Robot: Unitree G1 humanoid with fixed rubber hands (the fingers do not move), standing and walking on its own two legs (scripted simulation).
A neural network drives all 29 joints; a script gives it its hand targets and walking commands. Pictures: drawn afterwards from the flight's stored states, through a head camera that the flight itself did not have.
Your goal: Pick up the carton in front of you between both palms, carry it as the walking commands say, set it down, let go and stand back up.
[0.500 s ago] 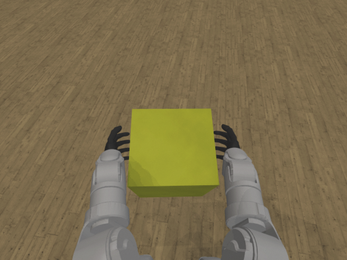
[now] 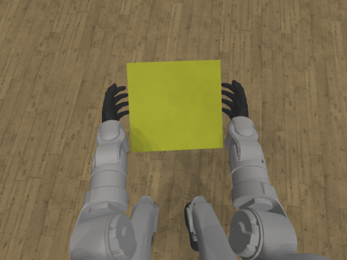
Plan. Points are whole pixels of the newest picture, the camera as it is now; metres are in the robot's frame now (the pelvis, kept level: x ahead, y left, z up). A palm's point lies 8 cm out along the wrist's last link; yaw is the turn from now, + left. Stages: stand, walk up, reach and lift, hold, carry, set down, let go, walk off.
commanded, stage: set down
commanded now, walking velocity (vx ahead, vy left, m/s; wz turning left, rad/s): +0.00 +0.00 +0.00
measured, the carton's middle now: (173, 108) +0.49 +0.00 -0.16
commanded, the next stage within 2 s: none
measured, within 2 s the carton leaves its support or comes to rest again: rests again in 1.78 s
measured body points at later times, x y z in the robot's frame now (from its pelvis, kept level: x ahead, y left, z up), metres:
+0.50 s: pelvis -0.02 +0.00 -0.13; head +0.27 +0.00 +0.21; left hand +0.46 +0.15 -0.25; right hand +0.47 -0.14 -0.24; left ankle +0.07 +0.12 -0.62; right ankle +0.06 -0.11 -0.62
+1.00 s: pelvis -0.04 +0.00 -0.24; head +0.31 -0.01 +0.03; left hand +0.48 +0.16 -0.40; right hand +0.51 -0.14 -0.40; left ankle +0.07 +0.12 -0.62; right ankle +0.06 -0.11 -0.62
